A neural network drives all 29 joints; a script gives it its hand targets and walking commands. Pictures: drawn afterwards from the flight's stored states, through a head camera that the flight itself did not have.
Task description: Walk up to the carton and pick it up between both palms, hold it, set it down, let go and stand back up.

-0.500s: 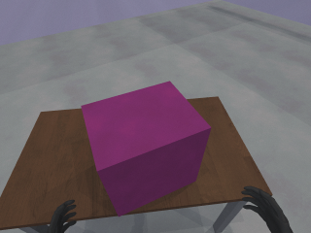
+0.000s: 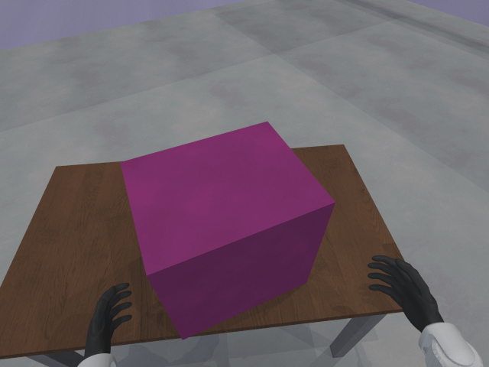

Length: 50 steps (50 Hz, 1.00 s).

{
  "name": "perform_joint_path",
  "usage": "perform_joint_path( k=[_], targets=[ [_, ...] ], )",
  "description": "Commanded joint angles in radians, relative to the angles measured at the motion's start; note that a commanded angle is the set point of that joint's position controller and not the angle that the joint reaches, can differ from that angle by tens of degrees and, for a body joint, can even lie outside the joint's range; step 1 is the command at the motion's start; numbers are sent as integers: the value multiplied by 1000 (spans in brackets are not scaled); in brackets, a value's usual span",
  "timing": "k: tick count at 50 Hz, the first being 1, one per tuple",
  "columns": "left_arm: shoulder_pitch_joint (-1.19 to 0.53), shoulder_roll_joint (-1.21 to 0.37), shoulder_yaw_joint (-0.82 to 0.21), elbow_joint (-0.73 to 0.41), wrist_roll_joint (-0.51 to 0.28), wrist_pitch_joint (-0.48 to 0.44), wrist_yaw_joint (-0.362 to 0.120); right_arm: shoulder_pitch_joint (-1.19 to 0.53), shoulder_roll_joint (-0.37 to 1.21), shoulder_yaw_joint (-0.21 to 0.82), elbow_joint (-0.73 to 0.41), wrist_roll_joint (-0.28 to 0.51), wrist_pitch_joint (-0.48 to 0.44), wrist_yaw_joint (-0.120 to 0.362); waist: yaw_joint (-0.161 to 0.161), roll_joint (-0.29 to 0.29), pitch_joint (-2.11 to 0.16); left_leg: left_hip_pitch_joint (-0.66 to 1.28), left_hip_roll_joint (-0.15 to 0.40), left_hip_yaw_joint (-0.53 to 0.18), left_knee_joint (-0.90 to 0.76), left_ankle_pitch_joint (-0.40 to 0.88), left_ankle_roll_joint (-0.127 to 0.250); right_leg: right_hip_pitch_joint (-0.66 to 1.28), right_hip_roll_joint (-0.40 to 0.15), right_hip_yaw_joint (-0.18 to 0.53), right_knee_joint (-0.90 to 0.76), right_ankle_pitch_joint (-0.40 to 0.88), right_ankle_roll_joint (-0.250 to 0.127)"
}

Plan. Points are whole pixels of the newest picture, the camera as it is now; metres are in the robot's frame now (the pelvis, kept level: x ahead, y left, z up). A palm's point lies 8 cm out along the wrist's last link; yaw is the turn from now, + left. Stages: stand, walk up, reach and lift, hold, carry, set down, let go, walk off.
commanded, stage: reach and lift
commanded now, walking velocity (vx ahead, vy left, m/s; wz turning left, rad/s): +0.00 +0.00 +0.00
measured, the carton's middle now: (225, 230) +0.40 +0.02 -0.03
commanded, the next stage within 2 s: none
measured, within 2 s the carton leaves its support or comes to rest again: neither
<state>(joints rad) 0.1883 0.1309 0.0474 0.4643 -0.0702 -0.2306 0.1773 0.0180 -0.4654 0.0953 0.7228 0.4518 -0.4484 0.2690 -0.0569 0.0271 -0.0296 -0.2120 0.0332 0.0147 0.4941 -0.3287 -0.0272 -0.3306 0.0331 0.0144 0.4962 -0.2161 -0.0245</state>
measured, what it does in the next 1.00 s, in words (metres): stands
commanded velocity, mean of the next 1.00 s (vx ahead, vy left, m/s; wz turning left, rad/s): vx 0.00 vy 0.00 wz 0.00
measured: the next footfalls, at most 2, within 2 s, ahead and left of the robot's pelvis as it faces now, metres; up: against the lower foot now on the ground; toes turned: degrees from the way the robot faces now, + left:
none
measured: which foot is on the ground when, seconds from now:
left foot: down 0.00-1.00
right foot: down 0.00-1.00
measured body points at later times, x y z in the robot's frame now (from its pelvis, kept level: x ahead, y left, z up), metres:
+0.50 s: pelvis -0.03 -0.01 +0.00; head -0.04 -0.02 +0.45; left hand +0.25 +0.21 +0.02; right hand +0.30 -0.27 +0.06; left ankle -0.05 +0.13 -0.74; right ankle +0.02 -0.11 -0.74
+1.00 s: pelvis -0.02 +0.01 +0.01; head -0.01 +0.00 +0.46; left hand +0.30 +0.23 +0.07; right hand +0.36 -0.24 +0.12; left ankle -0.05 +0.13 -0.74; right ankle +0.02 -0.10 -0.74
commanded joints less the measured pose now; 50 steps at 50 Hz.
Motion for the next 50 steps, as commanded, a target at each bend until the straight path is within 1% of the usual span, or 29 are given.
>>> perform_joint_path(
  k=[1, 3, 6, 9, 12, 14, 16, 19, 21, 23, 25, 27, 29, 32, 34, 36, 38, 40, 44, 47, 50],
  targets=[
    [-77, 87, 86, -348, -35, -70, -11, -149, -261, 7, -196, 85, -88, -54, 154, -120, -330, -108, -65, 29, -29, 556, -39, 400, 26, 56, 1, 666, -27],
    [-119, 98, 83, -356, -41, -66, -3, -196, -258, 4, -192, 90, -82, -53, 158, -94, -308, -118, -64, 33, -42, 501, -41, 374, 25, 56, -12, 587, -29],
    [-173, 102, 64, -341, -45, -37, 11, -267, -256, 6, -159, 103, -50, -43, 170, -47, -258, -119, -57, 35, -70, 395, -46, 317, 27, 50, -45, 413, -37],
    [-215, 84, 41, -320, -40, 21, 25, -337, -269, 11, -101, 117, 7, -26, 189, -5, -208, -109, -45, 29, -105, 302, -52, 258, 34, 38, -80, 249, -50],
    [-286, 74, 27, -299, -37, 99, 41, -431, -286, 9, -54, 122, 84, -11, 213, 19, -163, -115, -35, 24, -146, 179, -52, 199, 33, 31, -113, 83, -59],
    [-347, 73, 23, -287, -43, 157, 48, -498, -292, -1, -48, 111, 142, -3, 223, 12, -141, -141, -30, 21, -176, 67, -46, 177, 23, 35, -133, -21, -61],
    [-412, 73, 25, -285, -56, 210, 52, -557, -295, -18, -59, 91, 199, 4, 225, -6, -134, -173, -27, 19, -197, -27, -39, 170, 12, 42, -146, -98, -57],
    [-489, 94, 43, -298, -81, 273, 47, -600, -300, -58, -91, 53, 271, 6, 212, -56, -146, -202, -32, 14, -205, -72, -30, 184, -5, 59, -156, -146, -46],
    [-525, 115, 65, -311, -98, 300, 39, -612, -300, -81, -119, 30, 307, 2, 200, -105, -162, -210, -39, 18, -198, -44, -23, 206, -16, 77, -163, -143, -34],
    [-551, 139, 92, -327, -114, 318, 27, -619, -300, -97, -150, 11, 332, -8, 186, -155, -192, -209, -47, 26, -189, 12, -16, 238, -25, 93, -166, -104, -19],
    [-558, 160, 122, -341, -122, 326, 14, -619, -301, -106, -178, 0, 347, -22, 178, -191, -228, -210, -56, 36, -182, 71, -12, 287, -33, 107, -160, -22, -6],
    [-555, 179, 155, -356, -119, 330, 2, -619, -303, -111, -205, -4, 353, -38, 178, -202, -268, -218, -67, 47, -177, 132, -10, 352, -39, 118, -145, 102, 4],
    [-548, 190, 185, -383, -104, 333, -6, -623, -306, -109, -232, 0, 347, -52, 186, -191, -315, -216, -76, 57, -173, 204, -12, 418, -38, 119, -125, 244, 9],
    [-536, 196, 211, -424, -78, 343, -14, -646, -308, -96, -288, 25, 325, -68, 206, -149, -382, -203, -87, 70, -163, 310, -18, 493, -29, 107, -100, 437, 10],
    [-537, 194, 208, -448, -65, 356, -17, -669, -313, -93, -321, 45, 312, -74, 213, -111, -411, -182, -90, 71, -155, 372, -26, 508, -13, 87, -91, 522, 4],
    [-547, 190, 198, -465, -56, 374, -18, -694, -322, -99, -338, 57, 304, -76, 214, -73, -430, -160, -89, 69, -148, 420, -36, 503, 7, 63, -88, 563, -8],
    [-566, 184, 184, -486, -50, 397, -17, -712, -336, -110, -328, 64, 308, -75, 207, -40, -437, -132, -84, 65, -144, 461, -47, 485, 26, 43, -94, 573, -22],
    [-604, 180, 171, -508, -48, 423, -13, -740, -352, -120, -302, 63, 324, -71, 200, -20, -441, -105, -75, 61, -143, 480, -57, 458, 40, 28, -107, 544, -34],
    [-678, 174, 162, -549, -51, 481, 2, -808, -376, -138, -227, 56, 379, -61, 190, -8, -426, -65, -57, 45, -153, 462, -68, 390, 53, 14, -137, 447, -44],
    [-742, 173, 160, -549, -52, 536, 14, -874, -387, -150, -162, 48, 438, -55, 183, -7, -396, -56, -46, 33, -171, 404, -68, 343, 53, 12, -160, 358, -45],
    [-807, 181, 165, -513, -50, 601, 27, -939, -382, -149, -96, 40, 511, -49, 187, -6, -340, -73, -41, 25, -200, 306, -58, 313, 44, 21, -179, 254, -46]
  ],
)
